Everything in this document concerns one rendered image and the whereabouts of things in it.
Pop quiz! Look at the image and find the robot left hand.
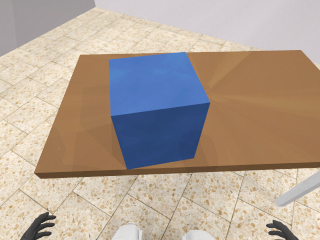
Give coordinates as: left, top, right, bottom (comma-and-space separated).
20, 212, 56, 240

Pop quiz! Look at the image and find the robot thigh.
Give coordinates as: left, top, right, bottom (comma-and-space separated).
181, 230, 215, 240
111, 224, 143, 240

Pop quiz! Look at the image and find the carton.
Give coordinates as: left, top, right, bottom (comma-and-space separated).
109, 52, 211, 170

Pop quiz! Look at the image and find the robot right hand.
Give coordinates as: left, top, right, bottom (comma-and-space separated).
266, 220, 299, 240

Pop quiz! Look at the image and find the table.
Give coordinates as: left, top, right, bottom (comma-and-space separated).
34, 50, 320, 207

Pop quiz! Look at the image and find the left robot thigh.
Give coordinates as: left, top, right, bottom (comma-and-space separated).
111, 224, 143, 240

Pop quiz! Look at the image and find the right robot thigh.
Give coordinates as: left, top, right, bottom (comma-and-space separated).
181, 230, 215, 240

